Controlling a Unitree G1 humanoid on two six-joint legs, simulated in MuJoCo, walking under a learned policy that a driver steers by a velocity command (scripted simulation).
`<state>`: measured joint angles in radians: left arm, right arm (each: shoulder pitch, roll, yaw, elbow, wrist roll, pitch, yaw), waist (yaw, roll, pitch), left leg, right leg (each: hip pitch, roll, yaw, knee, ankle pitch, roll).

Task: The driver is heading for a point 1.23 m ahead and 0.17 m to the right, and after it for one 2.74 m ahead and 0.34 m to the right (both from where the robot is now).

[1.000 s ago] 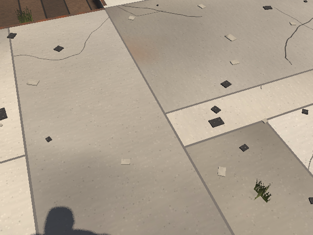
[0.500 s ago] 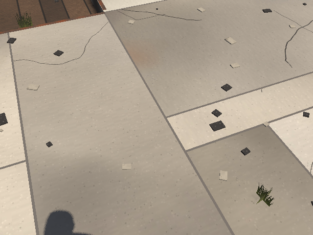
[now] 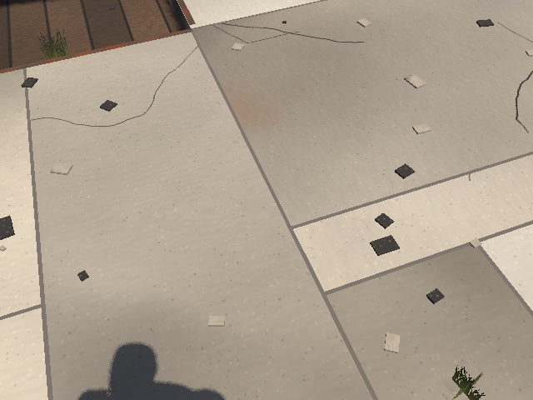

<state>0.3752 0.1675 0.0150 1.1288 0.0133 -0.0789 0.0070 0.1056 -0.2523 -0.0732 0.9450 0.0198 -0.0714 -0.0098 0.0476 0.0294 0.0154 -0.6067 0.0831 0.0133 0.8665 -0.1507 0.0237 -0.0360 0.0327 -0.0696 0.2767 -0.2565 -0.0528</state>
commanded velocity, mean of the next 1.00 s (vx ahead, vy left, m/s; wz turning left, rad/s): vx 0.08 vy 0.00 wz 0.00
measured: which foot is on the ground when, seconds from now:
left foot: up 0.00-0.14, down 0.16-1.00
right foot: down 0.00-0.16, up 0.18-0.42, down 0.44-1.00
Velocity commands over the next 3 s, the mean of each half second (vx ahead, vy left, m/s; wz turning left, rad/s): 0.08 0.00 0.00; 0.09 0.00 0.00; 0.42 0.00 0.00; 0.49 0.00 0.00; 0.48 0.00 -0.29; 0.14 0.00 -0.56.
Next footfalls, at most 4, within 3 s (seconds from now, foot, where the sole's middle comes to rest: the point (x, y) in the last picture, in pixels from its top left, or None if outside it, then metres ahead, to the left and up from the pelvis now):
0.16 left None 0.22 0.12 -0.78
0.44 right None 0.16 -0.11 -0.78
1.54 right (336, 345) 0.65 -0.09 -0.78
2.10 left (250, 247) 0.95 0.15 -0.78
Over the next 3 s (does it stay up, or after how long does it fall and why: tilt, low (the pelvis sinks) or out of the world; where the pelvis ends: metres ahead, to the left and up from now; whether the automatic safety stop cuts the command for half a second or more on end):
stays up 1.14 0.00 -0.01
